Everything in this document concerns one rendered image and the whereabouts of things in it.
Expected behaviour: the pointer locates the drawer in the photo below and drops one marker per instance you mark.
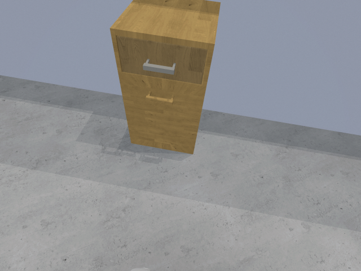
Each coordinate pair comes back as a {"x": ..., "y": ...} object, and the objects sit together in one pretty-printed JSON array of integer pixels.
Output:
[{"x": 190, "y": 61}]

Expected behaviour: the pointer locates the handle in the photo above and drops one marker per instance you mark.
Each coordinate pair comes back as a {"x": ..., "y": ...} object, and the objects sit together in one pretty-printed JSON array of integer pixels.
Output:
[
  {"x": 158, "y": 100},
  {"x": 159, "y": 68}
]

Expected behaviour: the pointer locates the cabinet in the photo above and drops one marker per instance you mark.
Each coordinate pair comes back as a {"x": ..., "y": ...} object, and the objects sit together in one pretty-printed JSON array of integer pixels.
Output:
[{"x": 190, "y": 23}]

